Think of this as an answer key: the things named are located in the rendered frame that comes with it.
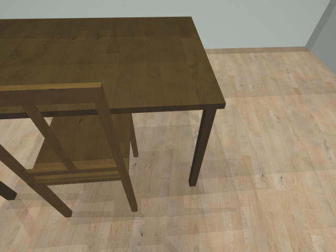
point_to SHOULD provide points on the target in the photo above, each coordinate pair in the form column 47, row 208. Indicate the chair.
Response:
column 76, row 149

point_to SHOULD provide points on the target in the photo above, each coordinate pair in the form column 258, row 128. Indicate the table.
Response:
column 145, row 64

